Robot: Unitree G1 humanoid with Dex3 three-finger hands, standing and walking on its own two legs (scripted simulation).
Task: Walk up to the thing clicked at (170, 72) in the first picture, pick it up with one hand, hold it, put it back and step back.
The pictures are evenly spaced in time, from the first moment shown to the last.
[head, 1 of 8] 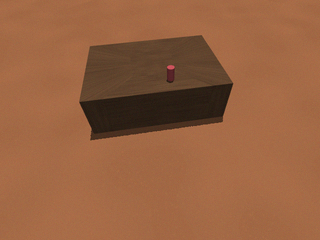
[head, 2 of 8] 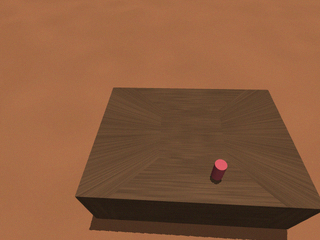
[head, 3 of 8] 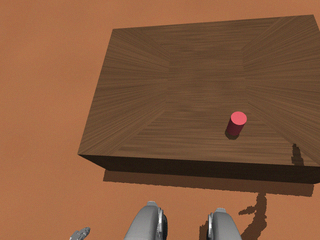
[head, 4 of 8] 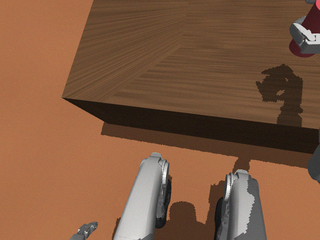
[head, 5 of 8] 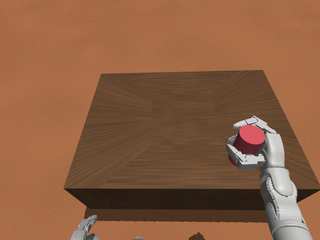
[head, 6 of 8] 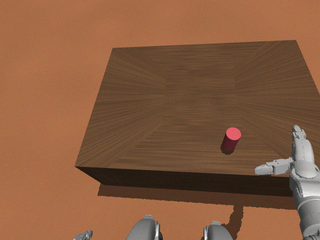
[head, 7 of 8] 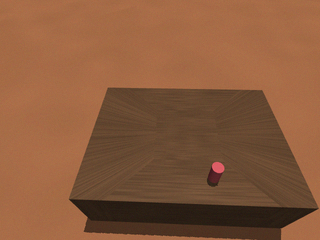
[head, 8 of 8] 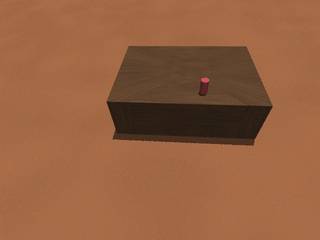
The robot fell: no
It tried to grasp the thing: yes
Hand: right
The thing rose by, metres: 0.38
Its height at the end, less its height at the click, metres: +0.00
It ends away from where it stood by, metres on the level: 0.01
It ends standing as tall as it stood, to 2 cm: yes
